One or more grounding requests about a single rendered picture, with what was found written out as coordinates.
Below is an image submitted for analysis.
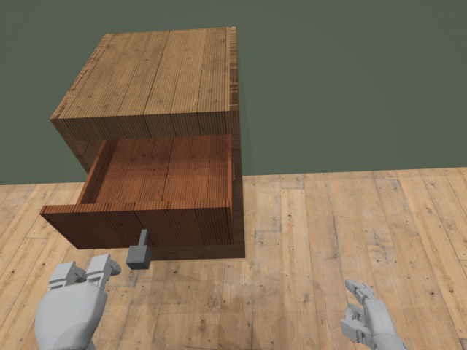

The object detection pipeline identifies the handle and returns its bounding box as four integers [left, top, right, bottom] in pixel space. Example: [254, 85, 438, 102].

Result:
[126, 229, 152, 270]

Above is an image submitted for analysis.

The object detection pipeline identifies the cabinet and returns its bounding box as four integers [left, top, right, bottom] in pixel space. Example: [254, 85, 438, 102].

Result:
[50, 27, 245, 261]

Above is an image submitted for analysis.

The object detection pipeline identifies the drawer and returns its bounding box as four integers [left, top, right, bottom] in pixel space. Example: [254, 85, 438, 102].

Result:
[39, 134, 234, 249]

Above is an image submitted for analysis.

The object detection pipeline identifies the robot right hand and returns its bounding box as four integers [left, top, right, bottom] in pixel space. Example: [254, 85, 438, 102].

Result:
[341, 279, 398, 348]

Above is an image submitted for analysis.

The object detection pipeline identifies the right robot forearm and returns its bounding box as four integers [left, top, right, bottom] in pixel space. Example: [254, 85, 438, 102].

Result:
[371, 333, 409, 350]

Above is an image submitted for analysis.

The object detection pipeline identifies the robot left hand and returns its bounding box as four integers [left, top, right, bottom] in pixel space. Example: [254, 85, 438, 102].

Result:
[34, 254, 121, 350]

